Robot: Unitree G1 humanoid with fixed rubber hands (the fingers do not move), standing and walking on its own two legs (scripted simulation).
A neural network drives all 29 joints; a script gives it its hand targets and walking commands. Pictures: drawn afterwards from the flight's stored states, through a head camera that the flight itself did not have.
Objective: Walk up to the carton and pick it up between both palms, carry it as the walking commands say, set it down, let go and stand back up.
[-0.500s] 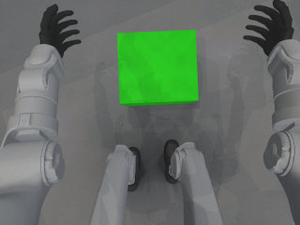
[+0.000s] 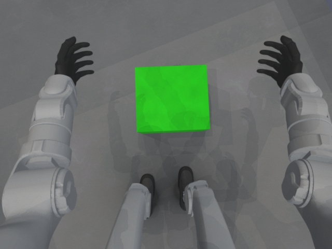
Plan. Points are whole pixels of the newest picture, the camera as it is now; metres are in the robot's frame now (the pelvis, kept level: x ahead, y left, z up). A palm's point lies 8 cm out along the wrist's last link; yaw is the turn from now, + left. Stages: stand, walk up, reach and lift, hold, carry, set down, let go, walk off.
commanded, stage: let go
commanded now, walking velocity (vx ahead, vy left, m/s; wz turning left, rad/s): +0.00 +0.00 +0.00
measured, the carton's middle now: (171, 102) +0.52 -0.02 -0.57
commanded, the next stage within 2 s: stand in 1.18 s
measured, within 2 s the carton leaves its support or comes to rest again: neither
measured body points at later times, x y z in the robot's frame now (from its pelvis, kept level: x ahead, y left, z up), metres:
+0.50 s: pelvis +0.06 +0.01 +0.08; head +0.21 +0.01 +0.51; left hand +0.35 +0.23 -0.02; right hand +0.34 -0.25 -0.01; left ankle +0.05 +0.10 -0.63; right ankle +0.08 -0.09 -0.63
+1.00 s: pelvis +0.06 +0.00 +0.10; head +0.07 +0.00 +0.55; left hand +0.24 +0.24 +0.03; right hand +0.24 -0.23 +0.03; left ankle +0.05 +0.10 -0.63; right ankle +0.08 -0.09 -0.63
